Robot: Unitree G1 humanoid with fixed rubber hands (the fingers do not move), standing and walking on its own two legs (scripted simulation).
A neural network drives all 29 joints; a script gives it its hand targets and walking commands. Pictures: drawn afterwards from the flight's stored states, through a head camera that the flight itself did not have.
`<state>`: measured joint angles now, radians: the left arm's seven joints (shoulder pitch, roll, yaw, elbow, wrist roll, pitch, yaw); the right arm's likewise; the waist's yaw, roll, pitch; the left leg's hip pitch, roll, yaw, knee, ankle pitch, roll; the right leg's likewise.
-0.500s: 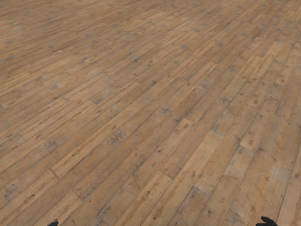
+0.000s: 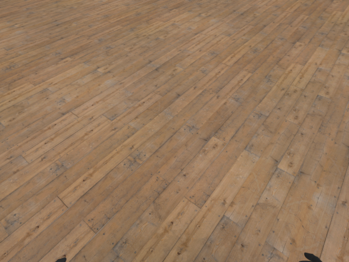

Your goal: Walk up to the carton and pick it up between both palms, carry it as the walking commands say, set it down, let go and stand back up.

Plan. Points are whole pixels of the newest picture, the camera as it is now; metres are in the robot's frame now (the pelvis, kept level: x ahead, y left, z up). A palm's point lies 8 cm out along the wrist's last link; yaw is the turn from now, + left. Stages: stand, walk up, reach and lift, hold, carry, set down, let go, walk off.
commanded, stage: stand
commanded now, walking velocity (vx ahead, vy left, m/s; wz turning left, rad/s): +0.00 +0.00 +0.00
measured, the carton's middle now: out of the picture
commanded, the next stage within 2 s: walk up in 0.12 s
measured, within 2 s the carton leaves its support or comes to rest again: neither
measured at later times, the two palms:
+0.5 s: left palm out of the picture +0.07 +0.41 -0.06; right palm (301, 231) +0.21 -0.28 -0.07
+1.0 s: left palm out of the picture -0.05 +0.48 -0.06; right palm (183, 142) +0.49 -0.01 -0.07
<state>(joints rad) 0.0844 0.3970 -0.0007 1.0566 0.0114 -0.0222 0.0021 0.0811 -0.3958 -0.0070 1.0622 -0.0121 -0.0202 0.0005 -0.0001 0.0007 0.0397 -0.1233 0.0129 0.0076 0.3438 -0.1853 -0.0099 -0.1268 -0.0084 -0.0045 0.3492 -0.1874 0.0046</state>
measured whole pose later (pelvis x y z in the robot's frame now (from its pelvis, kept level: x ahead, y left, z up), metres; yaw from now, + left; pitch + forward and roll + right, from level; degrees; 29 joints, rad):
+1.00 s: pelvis +0.15 +0.15 -0.02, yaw +40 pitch +1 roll -1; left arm 0.30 0.54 0.11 0.89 0.04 -0.14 0.02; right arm 0.12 -0.52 -0.11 0.73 -0.05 0.04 0.17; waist 0.01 0.05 -0.07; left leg -0.46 -0.05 -0.10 0.97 -0.38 0.04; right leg -0.40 -0.07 -0.16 0.56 -0.16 -0.02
